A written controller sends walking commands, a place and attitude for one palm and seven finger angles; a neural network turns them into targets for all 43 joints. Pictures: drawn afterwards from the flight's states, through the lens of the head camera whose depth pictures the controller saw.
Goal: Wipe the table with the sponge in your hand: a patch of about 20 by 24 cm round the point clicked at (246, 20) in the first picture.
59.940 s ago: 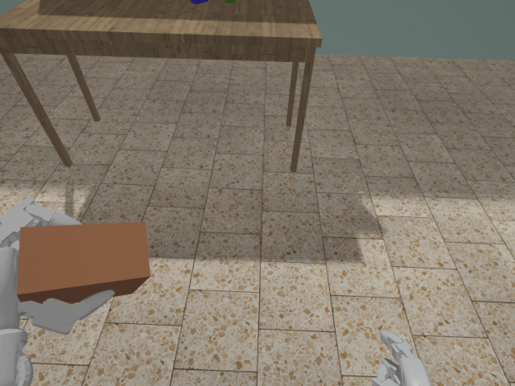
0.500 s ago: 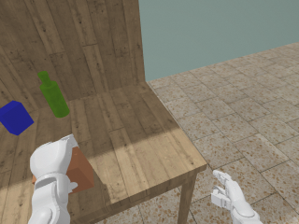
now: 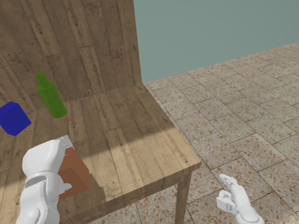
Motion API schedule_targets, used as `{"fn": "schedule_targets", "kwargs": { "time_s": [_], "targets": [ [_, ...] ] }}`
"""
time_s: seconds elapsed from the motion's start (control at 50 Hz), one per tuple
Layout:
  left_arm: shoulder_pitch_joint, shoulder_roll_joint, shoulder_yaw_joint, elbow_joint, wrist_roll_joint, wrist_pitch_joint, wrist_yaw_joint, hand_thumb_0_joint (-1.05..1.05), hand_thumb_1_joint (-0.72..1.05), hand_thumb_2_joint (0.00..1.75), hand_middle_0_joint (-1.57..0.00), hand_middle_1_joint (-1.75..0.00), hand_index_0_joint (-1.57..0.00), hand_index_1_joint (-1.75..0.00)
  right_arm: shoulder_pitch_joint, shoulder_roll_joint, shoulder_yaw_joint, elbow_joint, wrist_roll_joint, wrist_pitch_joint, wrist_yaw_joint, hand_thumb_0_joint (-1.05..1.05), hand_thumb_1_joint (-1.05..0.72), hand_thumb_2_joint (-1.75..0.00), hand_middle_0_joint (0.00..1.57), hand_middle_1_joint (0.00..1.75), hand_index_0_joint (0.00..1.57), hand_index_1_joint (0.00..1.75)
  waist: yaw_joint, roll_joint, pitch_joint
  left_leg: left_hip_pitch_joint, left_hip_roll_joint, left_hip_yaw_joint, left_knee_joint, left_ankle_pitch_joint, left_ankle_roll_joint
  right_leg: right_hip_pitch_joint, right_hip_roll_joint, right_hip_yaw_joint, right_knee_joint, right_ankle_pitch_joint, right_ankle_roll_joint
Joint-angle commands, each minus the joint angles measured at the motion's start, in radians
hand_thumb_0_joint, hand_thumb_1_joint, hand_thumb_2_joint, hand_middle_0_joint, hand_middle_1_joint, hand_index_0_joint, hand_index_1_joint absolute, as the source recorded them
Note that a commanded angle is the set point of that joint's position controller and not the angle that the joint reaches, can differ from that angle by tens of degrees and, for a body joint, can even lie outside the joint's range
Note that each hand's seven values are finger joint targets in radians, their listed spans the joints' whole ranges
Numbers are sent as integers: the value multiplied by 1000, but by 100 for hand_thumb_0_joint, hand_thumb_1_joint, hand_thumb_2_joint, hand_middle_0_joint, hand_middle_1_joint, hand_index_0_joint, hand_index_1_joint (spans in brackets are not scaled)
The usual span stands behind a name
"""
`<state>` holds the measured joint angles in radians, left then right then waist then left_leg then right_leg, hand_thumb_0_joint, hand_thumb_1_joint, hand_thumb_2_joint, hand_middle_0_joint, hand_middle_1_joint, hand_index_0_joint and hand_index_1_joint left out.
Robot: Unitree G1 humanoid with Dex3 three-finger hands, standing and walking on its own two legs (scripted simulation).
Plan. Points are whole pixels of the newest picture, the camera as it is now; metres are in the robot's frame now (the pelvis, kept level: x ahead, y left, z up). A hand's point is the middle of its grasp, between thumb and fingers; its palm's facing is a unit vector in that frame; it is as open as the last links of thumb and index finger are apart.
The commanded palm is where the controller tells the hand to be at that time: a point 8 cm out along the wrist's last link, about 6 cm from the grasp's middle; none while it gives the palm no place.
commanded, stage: lift the sponge slowly off the table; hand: left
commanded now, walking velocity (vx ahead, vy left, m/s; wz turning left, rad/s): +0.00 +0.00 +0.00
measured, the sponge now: (64, 179) +0.21 +0.27 +0.04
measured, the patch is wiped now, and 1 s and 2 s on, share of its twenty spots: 1.00 1.00 1.00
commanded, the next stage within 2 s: bring the sponge back beside the body in 1.44 s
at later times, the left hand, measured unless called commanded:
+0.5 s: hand (52, 161) +0.21 +0.27 +0.12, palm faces +0.17 -0.16 -0.97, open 10.2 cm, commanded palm +0.17 +0.27 +0.19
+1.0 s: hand (45, 153) +0.21 +0.27 +0.16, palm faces +0.24 -0.18 -0.95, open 10.2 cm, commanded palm +0.16 +0.27 +0.22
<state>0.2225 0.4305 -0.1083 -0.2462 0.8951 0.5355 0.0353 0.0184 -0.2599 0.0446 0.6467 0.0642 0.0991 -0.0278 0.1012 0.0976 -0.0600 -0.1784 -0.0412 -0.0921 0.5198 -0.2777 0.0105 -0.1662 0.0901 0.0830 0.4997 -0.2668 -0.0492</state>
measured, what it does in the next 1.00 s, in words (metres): stands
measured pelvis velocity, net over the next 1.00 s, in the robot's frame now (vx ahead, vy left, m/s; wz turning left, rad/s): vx -0.02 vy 0.00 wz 0.01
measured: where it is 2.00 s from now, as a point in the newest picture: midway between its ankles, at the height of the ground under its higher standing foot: outside the picture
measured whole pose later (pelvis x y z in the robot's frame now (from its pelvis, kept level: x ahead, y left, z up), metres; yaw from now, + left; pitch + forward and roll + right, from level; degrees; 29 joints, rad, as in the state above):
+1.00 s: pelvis -0.02 +0.00 +0.00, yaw +0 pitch -5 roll +0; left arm 0.09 0.49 -0.07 -0.34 0.82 0.57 -0.04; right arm -0.01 -0.26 0.07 0.64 0.07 0.07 -0.06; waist 0.12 0.11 -0.05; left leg -0.16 -0.05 -0.10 0.48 -0.23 0.01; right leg -0.15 0.08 0.08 0.47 -0.22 -0.04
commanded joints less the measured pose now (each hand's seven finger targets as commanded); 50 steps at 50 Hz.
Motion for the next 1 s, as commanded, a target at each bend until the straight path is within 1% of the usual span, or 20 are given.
{"fn": "schedule_targets", "kwargs": {
  "time_s": [0.0, 0.04, 0.06, 0.14, 0.16, 0.22, 0.32, 0.34, 0.36, 0.4, 0.44, 0.46, 0.48, 0.54, 0.56, 0.74, 0.76, 0.84, 0.86, 0.98],
  "targets": [
    [-121, 187, 127, -190, 16, -16, 26, 0, 10, 130, -120, -160, -120, -160, -272, -79, -35, -197, -8, -71, -2, 0, -90, -90, 20, 30, 20, 30, 26, -63, -109, 23, -4, 2, -52, 219, 44, 41, -47, 43, -100, 204, -30],
    [-173, 225, 156, -224, 24, -21, 30, 0, 10, 130, -120, -160, -120, -160, -284, -82, -34, -191, -10, -73, -5, 0, -90, -90, 20, 30, 20, 30, 25, -48, -102, 33, -3, -6, -59, 216, 41, 35, -44, 70, -109, 185, -35],
    [-180, 211, 144, -224, 24, -23, 31, 0, 10, 130, -120, -160, -120, -160, -272, -80, -35, -196, -10, -74, -8, 0, -90, -90, 20, 30, 20, 30, 23, -57, -110, 32, -2, 0, -58, 210, 44, 37, -44, 41, -108, 171, -32],
    [-221, 233, 155, -273, 28, -43, 37, 0, 10, 130, -120, -160, -120, -160, -289, -77, -35, -193, -11, -88, -12, 0, -90, -90, 20, 30, 20, 30, 24, -26, -110, 54, -1, -12, -70, 209, 41, 32, -40, 68, -119, 145, -39],
    [-222, 198, 119, -259, 25, -42, 32, 0, 10, 130, -120, -160, -120, -160, -287, -73, -33, -200, -12, -91, -16, 0, -90, -90, 20, 30, 20, 30, 25, -29, -96, 55, -3, -5, -68, 202, 45, 22, -43, 40, -126, 133, -35],
    [-281, 206, 119, -248, 30, -47, 29, 0, 10, 130, -120, -160, -120, -160, -288, -73, -30, -184, -11, -92, -22, 0, -90, -90, 20, 30, 20, 30, 8, -38, -84, 57, 0, -8, -79, 187, 39, 8, -45, 55, -140, 109, -33],
    [-332, 234, 143, -203, 30, -36, 21, 0, 10, 130, -120, -160, -120, -160, -301, -77, -25, -172, -8, -93, -33, 0, -90, -90, 20, 30, 20, 30, 15, -41, -86, 53, -1, -8, -97, 162, 34, 13, -46, 57, -152, 69, -34],
    [-344, 235, 146, -215, 25, -32, 20, 0, 10, 130, -120, -160, -120, -160, -315, -77, -23, -176, -6, -96, -34, 0, -90, -90, 20, 30, 20, 30, 20, -9, -82, 56, 0, -12, -109, 146, 35, 12, -40, 65, -151, 46, -41],
    [-337, 202, 119, -207, 19, -28, 14, 0, 10, 130, -120, -160, -120, -160, -307, -74, -23, -184, -8, -96, -34, 0, -90, -90, 20, 30, 20, 30, 24, -29, -96, 52, -1, -7, -107, 149, 38, 24, -39, 31, -145, 58, -38],
    [-326, 208, 125, -193, 11, -21, 6, 0, 10, 130, -120, -160, -120, -160, -307, -77, -22, -177, -9, -95, -32, 0, -90, -90, 20, 30, 20, 30, 24, -45, -108, 51, 1, -5, -105, 163, 36, 29, -43, 31, -146, 80, -35],
    [-341, 247, 161, -199, 7, -13, 3, 0, 10, 130, -120, -160, -120, -160, -313, -81, -20, -175, -4, -92, -30, 0, -90, -90, 20, 30, 20, 30, 20, -21, -102, 43, 2, -11, -115, 147, 31, 28, -41, 61, -149, 54, -39],
    [-362, 217, 132, -196, 4, -8, -3, 0, 10, 130, -120, -160, -120, -160, -315, -76, -15, -187, -5, -90, -33, 0, -90, -90, 20, 30, 20, 30, 24, -34, -108, 37, 1, -5, -115, 143, 35, 36, -43, 28, -144, 60, -36],
    [-369, 213, 125, -201, 4, -9, -5, 0, 10, 130, -120, -160, -120, -160, -318, -73, -17, -184, -3, -92, -33, 0, -90, -90, 20, 30, 20, 30, 17, -35, -96, 39, 3, -2, -114, 142, 33, 19, -46, 40, -148, 51, -32],
    [-385, 262, 168, -201, 9, 0, -6, 0, 10, 130, -120, -160, -120, -160, -318, -80, -16, -181, -5, -91, -35, 0, -90, -90, 20, 30, 20, 30, 25, -25, -105, 38, 2, -9, -118, 139, 32, 28, -41, 56, -147, 46, -39],
    [-370, 239, 153, -206, 3, 3, -10, 0, 10, 130, -120, -160, -120, -160, -317, -78, -15, -192, -6, -90, -35, 0, -90, -90, 20, 30, 20, 30, 31, -33, -119, 36, 1, -3, -114, 154, 36, 43, -44, 27, -141, 69, -37],
    [-368, 275, 186, -288, -12, 6, -18, 0, 10, 130, -120, -160, -120, -160, -324, -78, -18, -198, -2, -94, -29, 0, -90, -90, 20, 30, 20, 30, 33, -4, -127, 46, 5, -13, -111, 176, 33, 39, -42, 57, -134, 85, -42],
    [-348, 240, 159, -280, -25, 10, -23, 0, 10, 130, -120, -160, -120, -160, -318, -75, -16, -208, -3, -94, -30, 0, -90, -90, 20, 30, 20, 30, 35, -34, -119, 38, 4, -8, -108, 172, 36, 41, -46, 27, -134, 85, -36],
    [-394, 288, 194, -274, -25, 17, -23, 0, 10, 130, -120, -160, -120, -160, -317, -83, -16, -195, 0, -92, -37, 0, -90, -90, 20, 30, 20, 30, 25, -28, -98, 35, 7, -11, -111, 144, 31, 13, -43, 60, -144, 49, -38],
    [-410, 255, 164, -291, -31, 16, -26, 0, 10, 130, -120, -160, -120, -160, -319, -77, -12, -207, 1, -93, -38, 0, -90, -90, 20, 30, 20, 30, 27, -19, -109, 33, 6, -8, -114, 143, 33, 23, -46, 33, -138, 58, -36],
    [-411, 268, 175, -320, -38, 19, -31, 0, 10, 130, -120, -160, -120, -160, -328, -73, -10, -209, 4, -98, -36, 0, -90, -90, 20, 30, 20, 30, 30, -19, -128, 39, 6, -12, -110, 161, 31, 28, -48, 39, -132, 72, -35]
  ]
}}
